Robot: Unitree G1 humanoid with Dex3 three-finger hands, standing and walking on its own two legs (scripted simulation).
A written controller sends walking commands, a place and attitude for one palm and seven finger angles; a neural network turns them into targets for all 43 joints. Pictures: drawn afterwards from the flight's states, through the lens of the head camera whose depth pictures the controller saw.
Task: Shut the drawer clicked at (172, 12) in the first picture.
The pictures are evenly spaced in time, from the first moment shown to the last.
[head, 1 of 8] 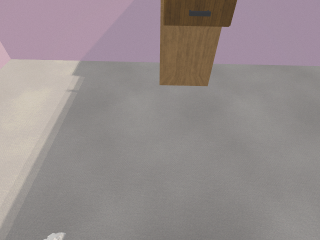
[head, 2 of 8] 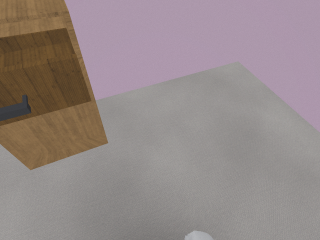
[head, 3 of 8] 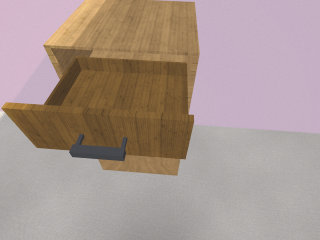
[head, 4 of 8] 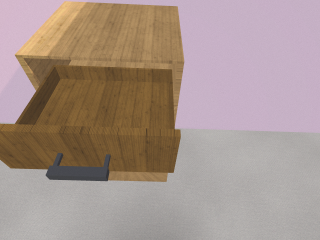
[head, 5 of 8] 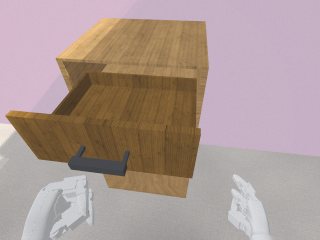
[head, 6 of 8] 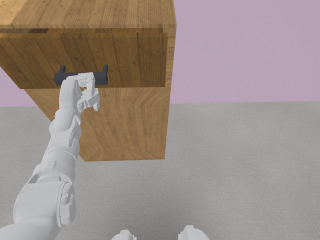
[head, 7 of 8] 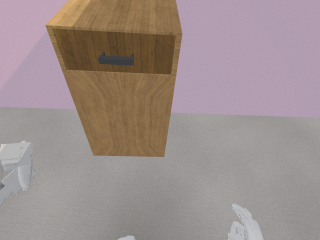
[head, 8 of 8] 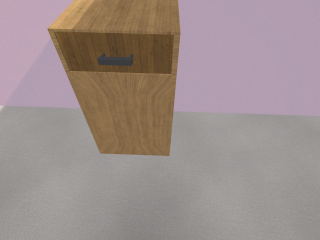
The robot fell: no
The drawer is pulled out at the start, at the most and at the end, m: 0.27 0.28 0.00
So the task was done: yes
